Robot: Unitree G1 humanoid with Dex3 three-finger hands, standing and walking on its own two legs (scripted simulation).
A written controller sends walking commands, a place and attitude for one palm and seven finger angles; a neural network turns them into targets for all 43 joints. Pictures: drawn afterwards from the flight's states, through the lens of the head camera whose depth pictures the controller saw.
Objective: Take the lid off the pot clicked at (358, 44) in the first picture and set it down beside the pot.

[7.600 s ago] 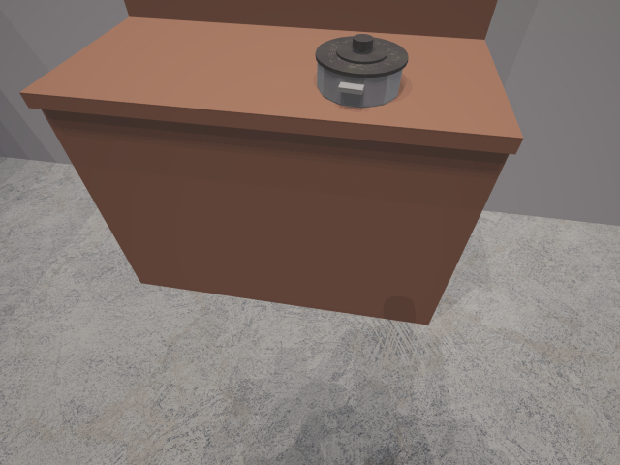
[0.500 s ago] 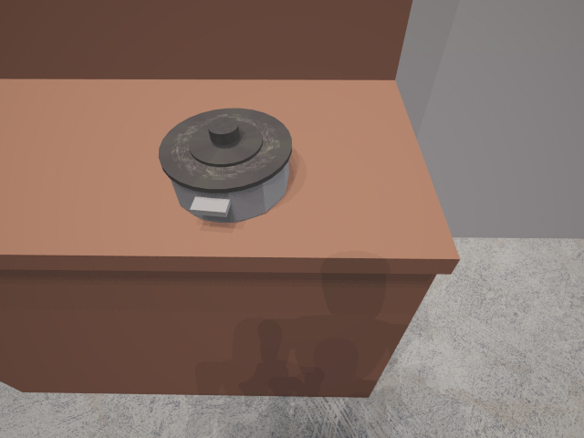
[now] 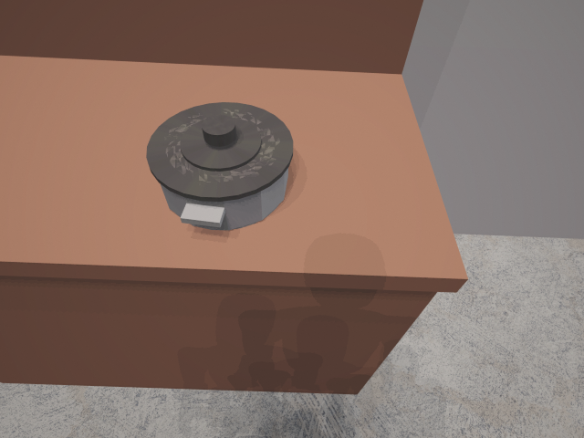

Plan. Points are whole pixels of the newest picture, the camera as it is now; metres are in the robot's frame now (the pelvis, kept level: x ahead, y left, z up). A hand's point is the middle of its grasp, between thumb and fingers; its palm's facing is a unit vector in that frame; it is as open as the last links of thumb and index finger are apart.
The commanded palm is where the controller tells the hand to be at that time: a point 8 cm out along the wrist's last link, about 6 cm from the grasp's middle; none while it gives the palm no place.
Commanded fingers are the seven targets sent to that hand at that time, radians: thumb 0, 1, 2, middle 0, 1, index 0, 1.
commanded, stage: come to a stop and stand still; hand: left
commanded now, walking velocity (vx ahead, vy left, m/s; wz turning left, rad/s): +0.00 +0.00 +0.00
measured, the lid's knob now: (219, 130) +0.48 +0.14 +0.16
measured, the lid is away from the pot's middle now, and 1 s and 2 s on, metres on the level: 0.00 0.00 0.00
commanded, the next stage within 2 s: look again from close up in 0.12 s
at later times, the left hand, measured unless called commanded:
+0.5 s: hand out of the picture +0.03 +0.18 -0.18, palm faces +0.02 -0.98 -0.21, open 7.4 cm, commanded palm none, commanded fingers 0.00 0.90 0.90 -0.20 -0.30 -0.20 -0.30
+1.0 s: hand out of the picture +0.00 +0.17 -0.17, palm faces +0.03 -0.98 -0.19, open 7.4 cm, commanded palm none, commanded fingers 0.00 0.90 0.90 -0.20 -0.30 -0.20 -0.30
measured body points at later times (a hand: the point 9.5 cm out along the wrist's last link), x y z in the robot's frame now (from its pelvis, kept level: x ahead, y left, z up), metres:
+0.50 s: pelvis +0.01 +0.00 +0.00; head +0.04 +0.01 +0.45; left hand +0.03 +0.23 -0.16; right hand +0.04 -0.23 -0.15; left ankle -0.03 +0.09 -0.74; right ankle -0.04 -0.12 -0.74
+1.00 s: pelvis +0.00 -0.01 +0.00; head +0.03 +0.00 +0.45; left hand +0.00 +0.22 -0.16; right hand +0.02 -0.23 -0.15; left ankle -0.03 +0.09 -0.74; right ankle -0.04 -0.12 -0.74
